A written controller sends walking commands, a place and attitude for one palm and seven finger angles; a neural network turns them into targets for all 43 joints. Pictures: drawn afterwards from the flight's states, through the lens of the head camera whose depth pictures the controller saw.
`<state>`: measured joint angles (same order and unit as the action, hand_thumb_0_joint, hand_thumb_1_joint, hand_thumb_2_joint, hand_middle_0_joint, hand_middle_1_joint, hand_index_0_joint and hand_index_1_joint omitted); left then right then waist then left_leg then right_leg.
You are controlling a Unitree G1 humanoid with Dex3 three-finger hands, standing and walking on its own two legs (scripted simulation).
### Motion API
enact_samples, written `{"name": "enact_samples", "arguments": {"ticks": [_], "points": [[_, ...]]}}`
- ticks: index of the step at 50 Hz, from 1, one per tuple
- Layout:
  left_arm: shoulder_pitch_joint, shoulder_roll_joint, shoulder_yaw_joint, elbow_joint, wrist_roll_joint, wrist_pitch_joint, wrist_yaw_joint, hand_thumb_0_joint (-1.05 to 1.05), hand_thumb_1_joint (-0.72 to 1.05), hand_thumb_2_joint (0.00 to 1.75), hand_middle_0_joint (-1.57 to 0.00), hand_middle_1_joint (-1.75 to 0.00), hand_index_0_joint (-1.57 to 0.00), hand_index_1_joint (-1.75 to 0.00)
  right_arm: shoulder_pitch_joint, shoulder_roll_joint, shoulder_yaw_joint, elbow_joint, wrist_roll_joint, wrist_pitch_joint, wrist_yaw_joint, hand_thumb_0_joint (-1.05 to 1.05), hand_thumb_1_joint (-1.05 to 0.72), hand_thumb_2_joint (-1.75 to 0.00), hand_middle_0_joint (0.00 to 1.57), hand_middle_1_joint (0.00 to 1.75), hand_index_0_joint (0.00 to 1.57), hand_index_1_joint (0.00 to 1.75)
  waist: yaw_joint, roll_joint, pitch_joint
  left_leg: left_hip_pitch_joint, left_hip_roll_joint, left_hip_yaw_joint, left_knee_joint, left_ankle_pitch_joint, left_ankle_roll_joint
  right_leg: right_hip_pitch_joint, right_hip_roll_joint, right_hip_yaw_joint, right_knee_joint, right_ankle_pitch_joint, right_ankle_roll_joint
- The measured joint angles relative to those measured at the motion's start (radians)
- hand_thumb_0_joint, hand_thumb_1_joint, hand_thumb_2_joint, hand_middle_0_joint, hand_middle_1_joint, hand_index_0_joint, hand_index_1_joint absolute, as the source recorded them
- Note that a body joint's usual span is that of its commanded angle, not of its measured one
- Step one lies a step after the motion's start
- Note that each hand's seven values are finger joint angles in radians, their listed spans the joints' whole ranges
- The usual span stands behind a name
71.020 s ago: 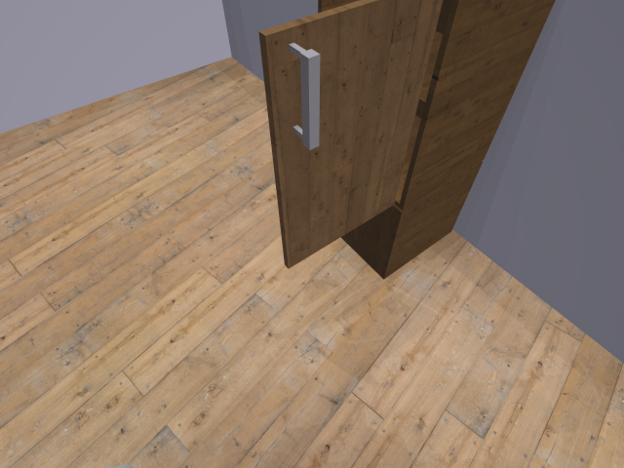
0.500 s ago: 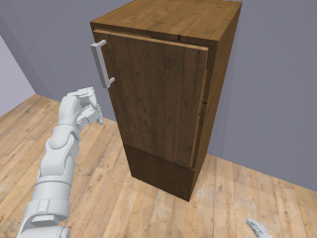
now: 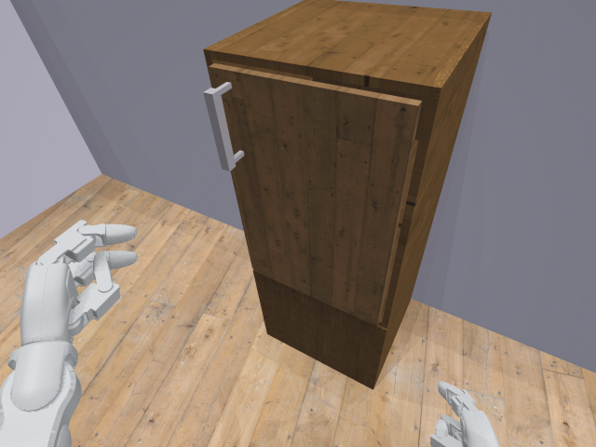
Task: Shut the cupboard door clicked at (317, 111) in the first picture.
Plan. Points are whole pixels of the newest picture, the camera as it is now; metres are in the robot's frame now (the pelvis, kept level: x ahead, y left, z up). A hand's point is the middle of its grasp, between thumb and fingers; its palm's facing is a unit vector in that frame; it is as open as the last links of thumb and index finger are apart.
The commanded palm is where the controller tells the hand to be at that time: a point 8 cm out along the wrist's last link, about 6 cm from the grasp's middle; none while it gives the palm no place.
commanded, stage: draw the hand back to the body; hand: left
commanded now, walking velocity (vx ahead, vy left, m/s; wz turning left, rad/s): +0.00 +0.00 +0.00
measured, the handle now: (227, 127) +0.63 +0.21 +0.14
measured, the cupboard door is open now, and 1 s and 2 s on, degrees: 0 0 0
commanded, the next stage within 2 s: step back with the hand held close in 0.56 s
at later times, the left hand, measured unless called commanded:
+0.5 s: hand (72, 319) +0.19 +0.26 +0.15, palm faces +0.47 -0.79 -0.38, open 7.4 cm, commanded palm +0.15 +0.30 +0.17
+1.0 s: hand (58, 321) +0.19 +0.28 +0.15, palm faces +0.38 -0.79 -0.49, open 7.4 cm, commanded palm +0.14 +0.32 +0.17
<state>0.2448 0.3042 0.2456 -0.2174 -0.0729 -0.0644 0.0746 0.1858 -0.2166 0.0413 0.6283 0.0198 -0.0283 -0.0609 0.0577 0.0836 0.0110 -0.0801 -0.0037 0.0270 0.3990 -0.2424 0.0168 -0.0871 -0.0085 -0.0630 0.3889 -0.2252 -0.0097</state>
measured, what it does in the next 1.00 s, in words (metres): stands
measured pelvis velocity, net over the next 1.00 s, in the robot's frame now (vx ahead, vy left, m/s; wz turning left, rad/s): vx -0.01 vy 0.02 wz -0.03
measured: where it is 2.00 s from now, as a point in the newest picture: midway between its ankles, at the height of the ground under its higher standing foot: outside the picture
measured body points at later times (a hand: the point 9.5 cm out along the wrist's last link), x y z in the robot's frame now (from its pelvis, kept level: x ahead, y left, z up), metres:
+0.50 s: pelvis +0.01 +0.00 +0.00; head -0.02 -0.03 +0.45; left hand +0.16 +0.30 +0.18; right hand +0.20 -0.22 -0.09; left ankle -0.01 +0.11 -0.74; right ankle +0.00 -0.11 -0.74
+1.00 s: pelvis -0.01 +0.02 -0.01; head -0.01 +0.01 +0.44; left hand +0.17 +0.32 +0.17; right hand +0.16 -0.23 -0.09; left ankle -0.01 +0.11 -0.74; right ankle +0.00 -0.11 -0.74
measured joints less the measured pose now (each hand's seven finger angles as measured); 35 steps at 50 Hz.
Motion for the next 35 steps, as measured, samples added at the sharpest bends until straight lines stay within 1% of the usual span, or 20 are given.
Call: {"name": "enact_samples", "arguments": {"ticks": [8,12,16,19,22,28,35], "points": [[0.173,0.024,0.075,-0.104,0.001,-0.007,0.010,0.01,0.89,0.90,-0.47,-0.58,-0.47,-0.59,0.025,-0.013,-0.024,0.009,-0.003,-0.016,-0.005,0.01,-0.90,-0.89,0.20,0.30,0.20,0.30,0.003,0.003,-0.009,-0.001,0.002,0.002,0.014,-0.016,0.000,0.001,0.002,0.002,0.008,-0.012,0.002],[0.239,0.037,0.110,-0.140,0.002,-0.014,0.018,0.01,0.89,0.90,-0.36,-0.47,-0.36,-0.47,0.030,-0.018,-0.035,0.009,-0.001,-0.031,-0.011,0.01,-0.90,-0.89,0.20,0.30,0.20,0.30,0.011,0.002,-0.013,-0.004,0.004,0.002,0.021,-0.022,0.000,0.000,0.003,0.002,0.011,-0.016,0.002],[0.225,0.026,0.109,-0.130,0.009,-0.017,0.031,0.01,0.89,0.90,-0.28,-0.38,-0.29,-0.39,0.025,-0.027,-0.040,0.016,-0.002,-0.048,-0.018,0.01,-0.90,-0.90,0.20,0.30,0.20,0.30,0.023,0.003,-0.008,-0.006,0.001,-0.005,0.025,-0.022,0.002,0.001,0.000,-0.005,0.015,-0.018,0.003],[0.200,0.012,0.098,-0.118,0.011,-0.014,0.037,0.01,0.89,0.90,-0.25,-0.35,-0.25,-0.35,0.015,-0.026,-0.038,0.021,-0.004,-0.055,-0.022,0.01,-0.90,-0.90,0.20,0.30,0.20,0.30,0.026,0.000,-0.005,-0.007,-0.002,-0.007,0.024,-0.019,0.002,-0.001,-0.002,-0.007,0.017,-0.018,0.003],[0.190,0.008,0.089,-0.121,0.011,-0.013,0.036,0.01,0.89,0.90,-0.23,-0.32,-0.23,-0.33,0.006,-0.019,-0.034,0.019,-0.006,-0.062,-0.022,0.01,-0.90,-0.90,0.20,0.30,0.20,0.30,0.022,-0.005,-0.006,-0.005,-0.001,-0.006,0.022,-0.019,0.001,-0.001,-0.002,-0.005,0.017,-0.019,0.002],[0.202,0.024,0.092,-0.135,0.008,-0.015,0.024,0.01,0.89,0.90,-0.21,-0.30,-0.21,-0.31,0.002,-0.001,-0.025,0.006,-0.009,-0.057,-0.017,0.01,-0.90,-0.89,0.20,0.30,0.20,0.30,0.011,-0.012,-0.012,0.000,0.005,0.002,0.020,-0.022,-0.001,0.002,0.004,0.002,0.012,-0.017,0.000],[0.204,0.026,0.101,-0.134,0.007,-0.008,0.023,0.01,0.89,0.90,-0.21,-0.30,-0.21,-0.30,0.011,-0.001,-0.026,0.005,-0.009,-0.048,-0.015,0.01,-0.90,-0.89,0.20,0.30,0.20,0.30,0.011,-0.010,-0.005,-0.001,0.007,0.005,0.020,-0.023,0.000,0.004,0.007,0.006,0.004,-0.012,0.001]]}}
